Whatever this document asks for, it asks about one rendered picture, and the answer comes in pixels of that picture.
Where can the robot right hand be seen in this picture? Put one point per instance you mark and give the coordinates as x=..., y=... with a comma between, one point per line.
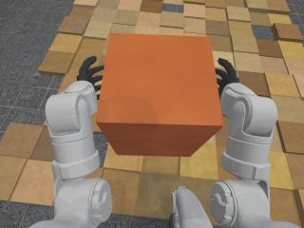
x=228, y=77

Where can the robot right thigh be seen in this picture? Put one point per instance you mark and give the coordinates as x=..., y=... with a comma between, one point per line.
x=191, y=213

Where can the robot left upper arm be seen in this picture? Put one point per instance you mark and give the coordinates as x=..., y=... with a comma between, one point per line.
x=80, y=204

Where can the robot left hand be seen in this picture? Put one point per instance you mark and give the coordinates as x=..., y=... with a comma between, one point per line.
x=85, y=73

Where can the robot right shin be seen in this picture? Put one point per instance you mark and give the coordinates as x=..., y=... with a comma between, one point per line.
x=176, y=218

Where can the robot left forearm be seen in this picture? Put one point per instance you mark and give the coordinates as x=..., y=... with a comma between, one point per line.
x=70, y=130

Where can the robot right upper arm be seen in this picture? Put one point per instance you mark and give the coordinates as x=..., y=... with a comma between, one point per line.
x=240, y=204

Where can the robot right forearm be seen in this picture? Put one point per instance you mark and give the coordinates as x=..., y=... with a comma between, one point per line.
x=251, y=129

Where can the carton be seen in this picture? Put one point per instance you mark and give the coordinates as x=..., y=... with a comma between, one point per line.
x=159, y=94

